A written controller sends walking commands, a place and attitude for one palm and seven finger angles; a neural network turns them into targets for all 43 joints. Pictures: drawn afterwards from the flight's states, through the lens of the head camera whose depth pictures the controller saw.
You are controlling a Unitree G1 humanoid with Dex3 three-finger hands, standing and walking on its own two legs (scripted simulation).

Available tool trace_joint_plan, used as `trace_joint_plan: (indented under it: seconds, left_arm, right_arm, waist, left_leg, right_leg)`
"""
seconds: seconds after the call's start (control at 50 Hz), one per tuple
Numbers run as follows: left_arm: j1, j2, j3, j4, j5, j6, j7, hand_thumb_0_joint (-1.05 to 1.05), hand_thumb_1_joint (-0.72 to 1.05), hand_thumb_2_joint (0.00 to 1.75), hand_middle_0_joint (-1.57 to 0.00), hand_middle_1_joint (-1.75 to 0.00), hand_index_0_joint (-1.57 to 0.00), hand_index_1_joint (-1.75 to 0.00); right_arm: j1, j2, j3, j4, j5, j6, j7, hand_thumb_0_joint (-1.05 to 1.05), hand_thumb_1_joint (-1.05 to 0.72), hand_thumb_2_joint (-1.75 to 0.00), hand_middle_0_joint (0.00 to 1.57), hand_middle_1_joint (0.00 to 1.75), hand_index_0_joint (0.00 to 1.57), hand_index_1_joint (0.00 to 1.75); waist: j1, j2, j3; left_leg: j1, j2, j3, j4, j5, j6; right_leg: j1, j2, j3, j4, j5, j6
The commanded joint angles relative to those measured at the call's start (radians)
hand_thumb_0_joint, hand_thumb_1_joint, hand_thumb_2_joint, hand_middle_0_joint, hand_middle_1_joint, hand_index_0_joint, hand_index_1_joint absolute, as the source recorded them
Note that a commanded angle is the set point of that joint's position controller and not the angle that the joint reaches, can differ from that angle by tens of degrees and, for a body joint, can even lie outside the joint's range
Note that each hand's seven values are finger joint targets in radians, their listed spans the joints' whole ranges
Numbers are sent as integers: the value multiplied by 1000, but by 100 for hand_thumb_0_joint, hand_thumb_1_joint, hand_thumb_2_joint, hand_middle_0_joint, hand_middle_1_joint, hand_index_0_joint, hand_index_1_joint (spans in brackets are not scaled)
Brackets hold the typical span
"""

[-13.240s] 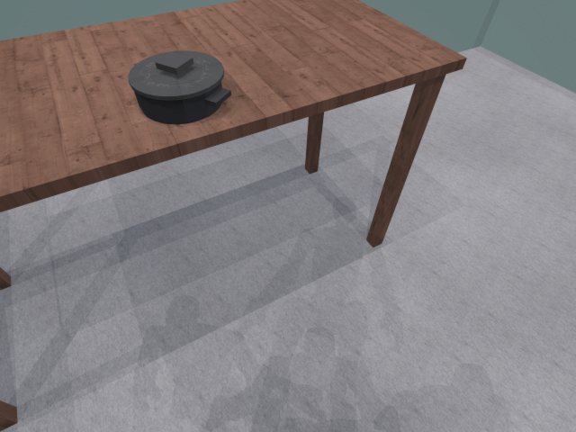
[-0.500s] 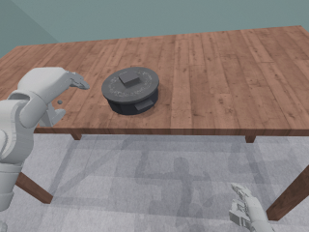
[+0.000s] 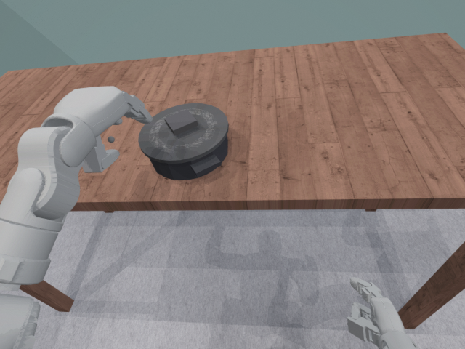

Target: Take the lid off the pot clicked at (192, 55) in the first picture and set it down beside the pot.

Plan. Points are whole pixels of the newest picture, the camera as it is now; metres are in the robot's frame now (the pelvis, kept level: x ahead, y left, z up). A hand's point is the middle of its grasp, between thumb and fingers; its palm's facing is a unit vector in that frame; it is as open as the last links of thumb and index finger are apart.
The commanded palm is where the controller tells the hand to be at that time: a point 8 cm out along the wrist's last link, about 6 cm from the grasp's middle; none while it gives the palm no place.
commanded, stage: move the open hand above the knob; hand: left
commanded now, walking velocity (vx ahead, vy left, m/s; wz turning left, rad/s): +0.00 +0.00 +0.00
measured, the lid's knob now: (181, 121) +0.49 +0.14 +0.15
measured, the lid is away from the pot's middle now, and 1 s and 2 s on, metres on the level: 0.00 0.00 0.00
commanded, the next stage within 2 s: lower the open fingers around the knob in 1.98 s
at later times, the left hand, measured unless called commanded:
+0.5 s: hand (142, 117) +0.42 +0.17 +0.22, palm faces -0.12 -0.03 -0.99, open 10.0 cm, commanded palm +0.39 +0.17 +0.28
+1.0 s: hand (171, 96) +0.48 +0.14 +0.22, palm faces -0.18 -0.04 -0.98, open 10.0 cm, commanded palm +0.45 +0.14 +0.28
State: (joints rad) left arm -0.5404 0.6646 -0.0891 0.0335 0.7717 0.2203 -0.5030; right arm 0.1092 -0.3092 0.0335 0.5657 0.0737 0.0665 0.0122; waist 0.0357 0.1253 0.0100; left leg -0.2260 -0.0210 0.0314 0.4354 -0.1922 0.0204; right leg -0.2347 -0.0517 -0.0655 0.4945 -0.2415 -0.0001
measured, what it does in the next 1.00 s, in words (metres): stands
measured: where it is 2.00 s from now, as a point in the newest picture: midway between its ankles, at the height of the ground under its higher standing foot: outside the picture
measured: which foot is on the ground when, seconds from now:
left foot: down 0.00-1.00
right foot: down 0.00-1.00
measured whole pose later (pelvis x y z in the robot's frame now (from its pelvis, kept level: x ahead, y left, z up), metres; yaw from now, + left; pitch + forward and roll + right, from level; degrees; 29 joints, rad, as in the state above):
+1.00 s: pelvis +0.03 +0.01 +0.00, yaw +0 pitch +3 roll +1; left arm -1.01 0.47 -0.29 0.54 0.86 0.35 -0.48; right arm 0.18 -0.29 0.03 0.63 0.07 0.07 0.01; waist -0.03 0.09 -0.02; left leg -0.24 -0.03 0.04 0.40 -0.21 0.03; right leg -0.25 -0.06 -0.05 0.47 -0.26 0.01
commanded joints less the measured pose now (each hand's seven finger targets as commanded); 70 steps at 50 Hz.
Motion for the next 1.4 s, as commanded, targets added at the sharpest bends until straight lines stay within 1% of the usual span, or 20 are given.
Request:
trace_joint_plan:
  seconds: [0.0,0.06,0.12,0.16,0.24,0.3,0.36,0.52,0.56,0.86,0.92,0.96,1.0,1.12,1.18,1.24,1.28,1.34,1.36,1.38]
  left_arm:
    - [-416,203,111,-121,18,22,31,0,-38,167,-87,-8,-87,-8]
    - [-476,239,127,-153,33,22,36,0,-38,167,-87,-8,-87,-8]
    - [-519,206,97,-77,37,39,42,0,-38,167,-87,-8,-87,-8]
    - [-567,224,105,-90,49,39,46,0,-38,167,-87,-8,-87,-8]
    - [-551,219,120,-24,44,48,56,0,-38,167,-87,-8,-87,-8]
    - [-600,149,42,32,60,67,44,0,-38,167,-87,-8,-87,-8]
    - [-673,156,35,-7,68,65,46,0,-38,167,-87,-8,-87,-8]
    - [-773,104,-18,126,81,91,49,0,-38,167,-87,-8,-87,-8]
    - [-827,140,5,112,93,89,55,0,-38,167,-87,-8,-87,-8]
    - [-953,70,-50,293,115,119,62,0,-38,167,-87,-8,-87,-8]
    - [-1005,20,-94,372,123,128,60,0,-38,167,-87,-8,-87,-8]
    - [-1062,76,-48,301,122,115,68,0,-38,167,-87,-8,-87,-8]
    - [-1036,-5,-110,399,133,129,62,0,-38,167,-87,-8,-87,-8]
    - [-973,-1,-89,394,131,130,58,0,-38,167,-87,-8,-87,-8]
    - [-982,85,-22,323,133,119,63,0,-38,167,-87,-8,-87,-8]
    - [-903,-6,-71,312,103,127,61,0,-38,167,-87,-8,-87,-8]
    - [-929,67,-30,312,121,133,62,0,-38,167,-87,-8,-87,-8]
    - [-917,-19,-97,266,99,130,60,0,-38,167,-87,-8,-87,-8]
    - [-952,68,-34,230,119,129,65,0,-38,167,-87,-8,-87,-8]
    - [-958,58,-52,238,122,132,61,0,-38,167,-87,-8,-87,-8]
  right_arm:
    - [-168,-73,-27,-182,11,-41,0,0,-90,-90,20,30,20,30]
    - [-155,-71,-24,-185,9,-43,1,0,-90,-90,20,30,20,30]
    - [-157,-75,-25,-166,10,-33,-3,0,-90,-90,20,30,20,30]
    - [-144,-70,-24,-169,7,-40,-3,0,-90,-90,20,30,20,30]
    - [-140,-85,-32,-162,9,-40,-1,0,-90,-90,20,30,20,30]
    - [-142,-73,-25,-155,10,-25,-3,0,-90,-90,20,30,20,30]
    - [-136,-66,-23,-161,8,-33,-2,0,-90,-90,20,30,20,30]
    - [-110,-73,-27,-132,10,-31,-10,0,-90,-90,20,30,20,30]
    - [-95,-71,-27,-131,7,-39,-10,0,-90,-90,20,30,20,30]
    - [-41,-78,-32,-94,1,-37,-7,0,-90,-90,20,30,20,30]
    - [-25,-79,-36,-78,4,-36,-14,0,-90,-90,20,30,20,30]
    - [-18,-78,-38,-86,-3,-47,-11,0,-90,-90,20,30,20,30]
    - [-8,-71,-38,-71,-1,-44,-14,0,-90,-90,20,30,20,30]
    - [-11,-75,-39,-84,-3,-37,-3,0,-90,-90,20,30,20,30]
    - [-23,-79,-38,-101,-5,-37,-4,0,-90,-90,20,30,20,30]
    - [-27,-78,-48,-107,2,-35,6,0,-90,-90,20,30,20,30]
    - [-37,-79,-38,-103,0,-27,1,0,-90,-90,20,30,20,30]
    - [-52,-79,-43,-112,7,-27,1,0,-90,-90,20,30,20,30]
    - [-48,-70,-39,-110,3,-29,0,0,-90,-90,20,30,20,30]
    - [-60,-71,-37,-111,1,-29,-2,0,-90,-90,20,30,20,30]
  waist:
    - [0,-122,-278]
    - [1,-104,-354]
    - [-8,-121,-282]
    - [-5,-110,-358]
    - [-11,-121,-348]
    - [-18,-152,-305]
    - [-20,-125,-381]
    - [-39,-137,-337]
    - [-37,-131,-406]
    - [-58,-150,-419]
    - [-75,-166,-371]
    - [-64,-145,-479]
    - [-80,-164,-414]
    - [-64,-164,-424]
    - [-49,-177,-461]
    - [-57,-165,-438]
    - [-50,-199,-406]
    - [-62,-150,-415]
    - [-47,-152,-463]
    - [-53,-151,-446]
  left_leg:
    - [92,-34,-23,-36,179,32]
    - [115,-38,-25,-35,204,33]
    - [97,-31,-30,-45,176,32]
    - [123,-36,-27,-38,198,35]
    - [119,-36,-29,-17,210,36]
    - [93,-32,-22,-41,190,34]
    - [126,-36,-26,-38,213,36]
    - [120,-33,-33,-45,204,39]
    - [139,-35,-33,-43,227,41]
    - [140,-35,-38,-40,292,46]
    - [128,-35,-34,-42,255,50]
    - [166,-38,-43,-38,307,50]
    - [151,-37,-40,-31,308,52]
    - [151,-33,-35,-31,367,54]
    - [141,-34,-29,-34,377,58]
    - [171,-26,-39,-16,450,59]
    - [129,-30,-24,-37,339,55]
    - [166,-29,-31,-25,376,58]
    - [174,-27,-35,-30,374,53]
    - [168,-31,-31,-26,360,56]
  right_leg:
    - [79,37,16,-62,199,-19]
    - [122,39,21,-52,217,-23]
    - [74,41,11,-60,187,-25]
    - [110,42,22,-55,205,-26]
    - [96,44,23,-53,226,-34]
    - [81,39,12,-56,213,-27]
    - [115,43,18,-47,229,-29]
    - [78,44,13,-53,228,-33]
    - [119,46,19,-49,249,-32]
    - [119,48,19,-47,330,-36]
    - [79,48,15,-54,306,-35]
    - [136,47,25,-44,351,-35]
    - [90,49,17,-46,347,-36]
    - [111,46,20,-43,386,-36]
    - [167,41,29,-40,426,-34]
    - [132,43,21,-46,431,-35]
    - [136,44,21,-50,389,-30]
    - [107,42,18,-53,382,-35]
    - [135,43,24,-42,376,-33]
    - [127,44,24,-43,379,-35]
